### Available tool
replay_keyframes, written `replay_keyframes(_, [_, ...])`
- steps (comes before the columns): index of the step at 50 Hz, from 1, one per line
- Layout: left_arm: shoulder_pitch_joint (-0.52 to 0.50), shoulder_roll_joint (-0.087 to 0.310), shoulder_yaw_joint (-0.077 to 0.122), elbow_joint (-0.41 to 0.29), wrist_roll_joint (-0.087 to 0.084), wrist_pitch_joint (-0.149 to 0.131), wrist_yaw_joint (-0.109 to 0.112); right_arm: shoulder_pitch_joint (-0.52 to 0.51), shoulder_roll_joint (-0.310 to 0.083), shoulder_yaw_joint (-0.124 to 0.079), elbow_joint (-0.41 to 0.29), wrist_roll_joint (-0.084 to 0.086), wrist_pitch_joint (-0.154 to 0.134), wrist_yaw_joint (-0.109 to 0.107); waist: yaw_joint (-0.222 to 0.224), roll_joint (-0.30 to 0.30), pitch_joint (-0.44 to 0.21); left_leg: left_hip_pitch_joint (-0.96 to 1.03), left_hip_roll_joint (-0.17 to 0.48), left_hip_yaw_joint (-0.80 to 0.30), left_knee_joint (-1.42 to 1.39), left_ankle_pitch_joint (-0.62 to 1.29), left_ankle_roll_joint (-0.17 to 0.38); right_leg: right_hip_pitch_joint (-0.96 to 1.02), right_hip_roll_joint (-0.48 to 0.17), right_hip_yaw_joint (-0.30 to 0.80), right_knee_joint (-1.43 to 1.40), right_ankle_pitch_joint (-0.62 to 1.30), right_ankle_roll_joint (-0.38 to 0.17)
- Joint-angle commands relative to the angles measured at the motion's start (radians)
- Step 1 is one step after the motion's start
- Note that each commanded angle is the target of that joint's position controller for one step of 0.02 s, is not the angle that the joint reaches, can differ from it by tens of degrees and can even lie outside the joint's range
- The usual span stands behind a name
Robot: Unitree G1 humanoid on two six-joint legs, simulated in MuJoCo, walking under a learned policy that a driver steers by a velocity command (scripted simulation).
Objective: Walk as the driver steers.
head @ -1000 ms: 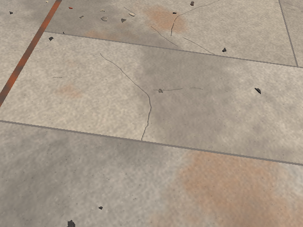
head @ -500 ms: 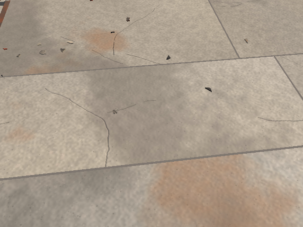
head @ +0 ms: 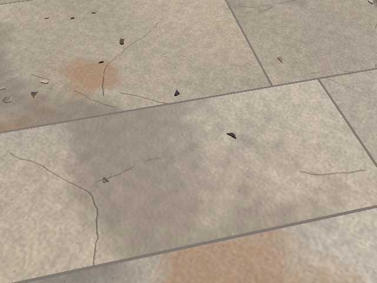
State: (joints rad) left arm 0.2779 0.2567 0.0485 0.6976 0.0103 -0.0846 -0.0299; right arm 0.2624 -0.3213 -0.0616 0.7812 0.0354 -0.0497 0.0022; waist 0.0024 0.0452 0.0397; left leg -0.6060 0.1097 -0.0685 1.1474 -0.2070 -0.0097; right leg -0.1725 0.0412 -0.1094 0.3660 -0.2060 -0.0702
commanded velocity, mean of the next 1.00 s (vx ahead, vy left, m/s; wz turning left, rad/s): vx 0.17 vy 0.00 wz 0.13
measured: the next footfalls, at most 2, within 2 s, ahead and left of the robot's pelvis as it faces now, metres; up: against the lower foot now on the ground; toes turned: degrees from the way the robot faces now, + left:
left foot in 0.30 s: +0.34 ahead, +0.13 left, +0.00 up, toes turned +8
right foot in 0.66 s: +0.36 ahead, -0.12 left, +0.00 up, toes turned +9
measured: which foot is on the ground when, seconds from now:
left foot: up 0.00-0.28, down 0.30-1.00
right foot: down 0.00-0.30, up 0.32-0.64, down 0.66-1.00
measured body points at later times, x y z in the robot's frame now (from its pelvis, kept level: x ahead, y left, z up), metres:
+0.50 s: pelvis +0.23 +0.03 -0.01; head +0.27 +0.05 +0.44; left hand +0.29 +0.33 -0.13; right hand +0.42 -0.19 -0.12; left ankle +0.30 +0.13 -0.74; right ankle +0.22 -0.13 -0.69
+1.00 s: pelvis +0.31 +0.00 -0.01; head +0.32 +0.00 +0.44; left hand +0.37 +0.26 -0.14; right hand +0.45 -0.25 -0.14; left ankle +0.30 +0.13 -0.74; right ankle +0.32 -0.12 -0.74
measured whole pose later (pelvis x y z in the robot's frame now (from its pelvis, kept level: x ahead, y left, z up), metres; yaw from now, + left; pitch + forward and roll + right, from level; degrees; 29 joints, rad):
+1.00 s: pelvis +0.31 +0.00 -0.01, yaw +9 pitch -1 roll +1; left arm 0.21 0.23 0.02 0.88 0.01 -0.02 0.03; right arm 0.15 -0.24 -0.04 0.96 0.00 0.01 -0.02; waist 0.00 0.00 0.03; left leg -0.23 0.00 -0.01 0.51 -0.26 -0.02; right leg -0.21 -0.02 0.00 0.53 -0.30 0.00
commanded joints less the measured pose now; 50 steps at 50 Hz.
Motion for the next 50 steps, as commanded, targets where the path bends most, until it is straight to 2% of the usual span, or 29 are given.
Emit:
replay_keyframes(1, [-0.033,0.116,0.039,-0.040,0.009,-0.038,0.013,0.031,-0.044,-0.017,-0.041,-0.004,0.006,-0.004,-0.014,-0.106,-0.002,-0.082,0.013,-0.070,-0.064,0.129,-0.013,0.033,-0.258,0.121,-0.233,0.265,-0.115])
replay_keyframes(4, [-0.025,0.129,0.042,-0.020,0.005,-0.035,0.026,-0.046,-0.025,-0.009,-0.065,-0.010,-0.006,0.010,0.007,-0.099,0.026,-0.087,-0.007,-0.045,-0.265,0.278,-0.011,0.063,-0.240,0.038,-0.254,0.287,-0.090])
replay_keyframes(6, [-0.002,0.148,0.047,-0.003,-0.001,-0.029,0.034,-0.115,-0.006,0.001,-0.087,-0.012,-0.009,0.025,0.036,-0.085,0.052,-0.083,-0.012,0.003,-0.368,0.321,-0.002,0.092,-0.253,0.003,-0.272,0.309,-0.078])
replay_keyframes(8, [0.033,0.161,0.050,0.023,-0.008,-0.016,0.042,-0.191,0.018,0.013,-0.122,-0.024,-0.015,0.037,0.057,-0.061,0.088,-0.074,-0.030,0.042,-0.475,0.312,0.012,0.124,-0.264,-0.025,-0.234,0.492,-0.072])
replay_keyframes(10, [0.064,0.175,0.052,0.046,-0.016,0.007,0.051,-0.233,0.028,0.018,-0.152,-0.031,-0.023,0.054,0.064,-0.067,0.075,-0.054,-0.059,0.082,-0.542,0.274,0.025,0.186,-0.277,-0.038,-0.166,0.651,-0.069])
replay_keyframes(12, [0.061,0.200,0.056,0.054,-0.024,0.025,0.059,-0.201,0.003,0.008,-0.160,-0.035,-0.029,0.066,0.032,-0.110,0.014,0.019,-0.106,0.110,-0.570,0.204,0.053,0.247,-0.287,-0.034,-0.064,0.855,-0.064])
replay_keyframes(14, [0.032,0.216,0.059,0.050,-0.025,0.039,0.067,-0.058,-0.063,-0.022,-0.130,-0.037,-0.030,0.063,-0.051,-0.138,-0.094,0.198,-0.164,0.127,-0.615,0.171,0.095,0.274,-0.266,-0.032,0.140,0.984,-0.037])
replay_keyframes(15, [0.019,0.208,0.053,0.046,-0.027,0.041,0.067,0.036,-0.101,-0.039,-0.111,-0.039,-0.032,0.051,-0.115,-0.106,-0.153,0.378,-0.165,0.111,-0.723,0.359,0.126,0.206,-0.224,-0.060,0.318,0.903,0.002])
replay_keyframes(16, [0.068,0.145,0.028,0.017,0.006,0.029,0.064,0.124,-0.188,-0.054,-0.099,-0.062,-0.023,0.029,-0.114,0.046,-0.301,0.743,0.032,-0.102,-0.597,0.867,0.210,-0.063,-0.153,-0.054,0.625,0.416,0.050])
replay_keyframes(17, [0.241,0.049,-0.014,0.039,0.010,0.020,0.034,0.081,-0.195,-0.036,-0.105,-0.073,-0.020,0.019,-0.007,0.177,-0.493,1.027,0.324,-0.489,-0.565,1.132,0.448,-0.349,-0.006,0.085,0.960,-0.525,0.104])
replay_keyframes(18, [0.169,0.167,0.016,0.084,-0.026,0.019,0.023,0.112,-0.121,-0.025,-0.119,-0.060,-0.008,0.021,-0.104,0.009,-0.566,0.963,0.283,-0.450,-0.616,1.008,0.440,-0.336,-0.025,0.256,1.007,-0.515,0.100])
replay_keyframes(19, [0.053,0.179,0.021,0.034,-0.054,0.025,0.022,0.022,-0.106,-0.018,-0.122,-0.044,-0.005,0.023,-0.085,0.017,-0.386,0.833,0.234,-0.314,-0.672,0.865,0.383,-0.414,-0.072,0.229,0.965,-0.458,0.096])
replay_keyframes(20, [-0.002,0.158,0.016,0.026,-0.039,0.033,0.034,-0.055,-0.058,-0.003,-0.119,-0.029,-0.002,0.023,-0.052,-0.045,-0.245,0.669,0.178,-0.243,-0.724,0.725,0.330,-0.435,-0.106,0.196,0.873,-0.398,0.102])
replay_keyframes(21, [-0.008,0.151,0.019,0.034,-0.023,0.050,0.047,-0.111,-0.025,0.009,-0.119,-0.028,0.000,0.022,-0.015,-0.047,-0.169,0.516,0.144,-0.189,-0.773,0.626,0.299,-0.377,-0.131,0.190,0.792,-0.346,0.115])
replay_keyframes(22, [0.035,0.136,0.019,0.047,-0.018,0.071,0.053,-0.142,-0.030,0.007,-0.114,-0.042,0.001,0.024,0.025,-0.006,-0.144,0.371,0.110,-0.138,-0.819,0.567,0.283,-0.259,-0.135,0.176,0.737,-0.293,0.129])
replay_keyframes(23, [0.077,0.116,0.015,0.061,-0.016,0.086,0.059,-0.173,-0.041,0.001,-0.111,-0.055,0.001,0.026,0.050,0.027,-0.134,0.287,0.087,-0.100,-0.846,0.537,0.279,-0.186,-0.123,0.153,0.676,-0.266,0.144])
replay_keyframes(25, [0.098,0.090,0.007,0.071,-0.008,0.098,0.073,-0.196,-0.045,-0.003,-0.097,-0.065,-0.003,0.024,0.056,0.058,-0.148,0.246,0.072,-0.058,-0.856,0.533,0.280,-0.128,-0.120,0.141,0.552,-0.236,0.161])
replay_keyframes(28, [0.046,0.100,0.007,0.070,-0.007,0.106,0.081,-0.184,-0.050,-0.004,-0.063,-0.061,0.005,0.012,0.024,0.064,-0.178,0.265,0.075,-0.062,-0.868,0.294,0.255,-0.083,-0.127,0.145,0.410,-0.097,0.150])
replay_keyframes(31, [0.011,0.098,0.010,0.072,-0.001,0.104,0.077,-0.208,-0.035,0.007,-0.042,-0.054,0.022,0.006,0.030,0.064,-0.129,0.214,0.045,-0.072,-0.868,-0.093,0.199,-0.008,-0.105,0.120,0.253,-0.001,0.126])
replay_keyframes(32, [0.005,0.093,0.009,0.074,0.009,0.101,0.075,-0.204,-0.012,0.016,-0.032,-0.052,0.025,0.006,0.035,0.054,-0.107,0.193,0.020,-0.068,-0.854,-0.196,0.161,0.029,-0.097,0.112,0.181,0.028,0.113])
replay_keyframes(33, [-0.007,0.104,0.009,0.065,0.021,0.096,0.074,-0.171,0.017,0.027,-0.012,-0.055,0.024,0.007,0.031,0.025,-0.078,0.177,-0.011,-0.061,-0.828,-0.260,0.111,0.048,-0.127,0.152,0.110,0.081,0.095])
replay_keyframes(34, [-0.029,0.159,0.015,0.044,0.021,0.090,0.077,-0.132,0.025,0.029,-0.001,-0.064,0.023,0.006,-0.005,-0.064,-0.045,0.178,-0.066,-0.027,-0.748,-0.273,0.063,0.019,-0.207,0.240,0.049,0.142,0.063])
replay_keyframes(35, [-0.079,0.189,0.024,0.061,0.011,0.087,0.075,-0.074,0.044,0.028,0.007,-0.058,0.026,0.004,-0.075,-0.222,-0.040,0.289,-0.120,0.044,-0.734,-0.174,0.032,-0.131,-0.209,0.248,0.026,-0.078,0.023])
replay_keyframes(36, [-0.095,0.129,0.013,0.055,0.010,0.079,0.064,-0.116,0.006,0.023,0.016,-0.061,0.032,-0.004,-0.038,-0.197,-0.019,0.380,-0.116,0.050,-0.700,-0.091,0.015,-0.217,-0.172,0.236,-0.012,-0.221,0.030])
replay_keyframes(37, [-0.090,0.101,0.004,0.065,0.015,0.069,0.060,-0.137,-0.012,0.015,0.016,-0.054,0.037,-0.009,-0.031,-0.177,-0.013,0.404,-0.108,0.045,-0.689,-0.052,0.022,-0.234,-0.156,0.219,-0.017,-0.233,0.051])
replay_keyframes(39, [-0.085,0.102,0.002,0.077,0.009,0.052,0.055,-0.130,-0.013,0.013,0.036,-0.053,0.047,-0.018,-0.024,-0.149,-0.023,0.403,-0.092,0.026,-0.690,0.013,0.036,-0.182,-0.133,0.191,0.019,-0.093,0.076])
replay_keyframes(41, [-0.048,0.103,0.001,0.098,0.001,0.042,0.057,-0.129,-0.010,0.011,0.056,-0.049,0.045,-0.019,-0.009,-0.109,-0.056,0.402,-0.084,0.019,-0.690,0.086,0.038,-0.112,-0.124,0.175,0.060,0.037,0.075])
replay_keyframes(44, [-0.036,0.100,-0.001,0.117,-0.003,0.045,0.061,-0.134,-0.005,0.010,0.088,-0.040,0.041,-0.019,0.001,-0.078,-0.083,0.415,-0.081,0.021,-0.681,0.167,0.029,-0.058,-0.116,0.163,0.088,0.155,0.062])
replay_keyframes(50, [-0.053,0.096,-0.003,0.152,-0.006,0.054,0.057,-0.127,-0.014,0.004,0.155,-0.036,0.057,-0.030,-0.001,-0.048,-0.081,0.449,-0.076,0.022,-0.682,0.229,0.017,-0.026,-0.106,0.153,0.088,0.248,0.047])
